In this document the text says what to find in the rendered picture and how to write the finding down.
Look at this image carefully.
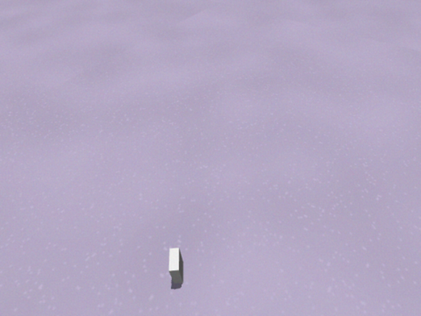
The carton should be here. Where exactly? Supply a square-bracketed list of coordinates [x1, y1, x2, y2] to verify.
[169, 248, 183, 283]

